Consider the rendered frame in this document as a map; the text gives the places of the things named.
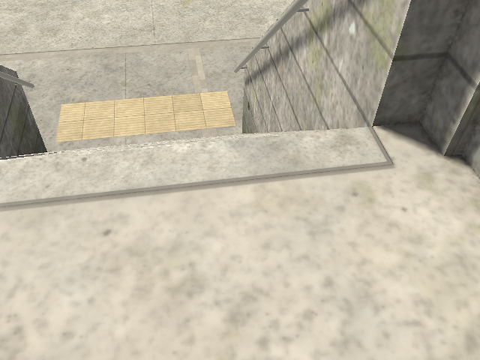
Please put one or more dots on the stairs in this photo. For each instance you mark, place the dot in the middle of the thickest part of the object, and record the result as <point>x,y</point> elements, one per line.
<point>153,144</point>

